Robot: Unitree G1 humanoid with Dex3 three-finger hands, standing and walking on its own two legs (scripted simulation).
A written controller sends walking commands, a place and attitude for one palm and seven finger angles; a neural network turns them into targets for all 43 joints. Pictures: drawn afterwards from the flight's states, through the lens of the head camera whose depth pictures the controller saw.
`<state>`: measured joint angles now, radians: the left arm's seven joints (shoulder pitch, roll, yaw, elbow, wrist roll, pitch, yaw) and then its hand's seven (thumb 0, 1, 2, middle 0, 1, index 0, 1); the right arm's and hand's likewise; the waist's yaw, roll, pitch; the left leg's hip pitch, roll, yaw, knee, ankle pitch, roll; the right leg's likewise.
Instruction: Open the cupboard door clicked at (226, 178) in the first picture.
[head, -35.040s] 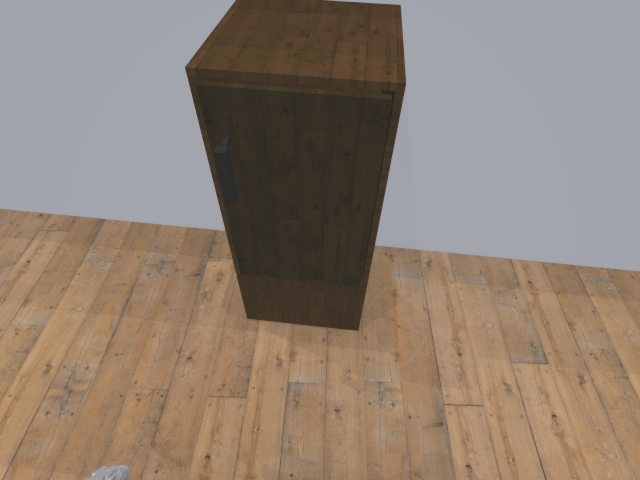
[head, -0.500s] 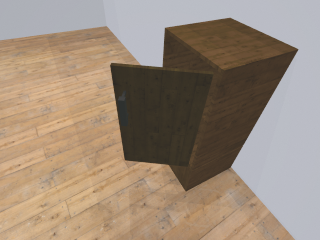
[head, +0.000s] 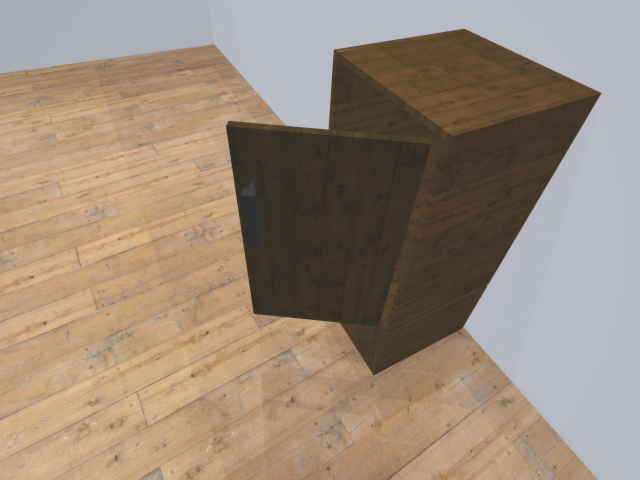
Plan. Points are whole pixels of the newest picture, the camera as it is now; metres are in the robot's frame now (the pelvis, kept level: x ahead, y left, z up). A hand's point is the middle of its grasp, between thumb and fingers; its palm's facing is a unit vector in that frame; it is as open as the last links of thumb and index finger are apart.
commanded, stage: shuffle to correct the standing spot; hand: left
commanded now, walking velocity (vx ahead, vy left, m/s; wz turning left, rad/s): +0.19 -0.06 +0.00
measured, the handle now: (254, 211) +0.60 +0.16 -0.05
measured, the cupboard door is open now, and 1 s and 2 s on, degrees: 57 57 57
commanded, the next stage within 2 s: come to a stop and stand still in 0.18 s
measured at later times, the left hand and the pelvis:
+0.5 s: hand out of the picture +0.04 +0.15 -0.18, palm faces +0.05 -0.99 -0.14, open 7.4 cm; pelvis +0.07 +0.00 -0.01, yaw -1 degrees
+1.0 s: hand out of the picture +0.11 +0.18 -0.17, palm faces -0.02 -0.97 -0.22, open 7.3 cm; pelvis +0.04 +0.00 -0.01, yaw -1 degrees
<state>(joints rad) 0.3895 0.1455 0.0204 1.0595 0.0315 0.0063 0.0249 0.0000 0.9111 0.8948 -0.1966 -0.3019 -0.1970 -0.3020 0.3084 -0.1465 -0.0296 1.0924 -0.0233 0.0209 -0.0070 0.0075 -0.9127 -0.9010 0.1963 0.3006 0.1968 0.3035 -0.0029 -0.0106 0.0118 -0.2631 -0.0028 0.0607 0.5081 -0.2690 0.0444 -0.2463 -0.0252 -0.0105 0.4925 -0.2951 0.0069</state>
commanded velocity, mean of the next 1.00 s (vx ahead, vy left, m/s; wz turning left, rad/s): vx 0.00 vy -0.02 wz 0.00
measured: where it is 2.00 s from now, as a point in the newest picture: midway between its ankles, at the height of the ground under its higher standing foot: outside the picture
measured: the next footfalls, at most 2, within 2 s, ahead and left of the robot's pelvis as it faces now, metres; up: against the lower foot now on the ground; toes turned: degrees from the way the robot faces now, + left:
none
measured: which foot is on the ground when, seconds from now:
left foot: down 0.00-1.00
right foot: down 0.00-1.00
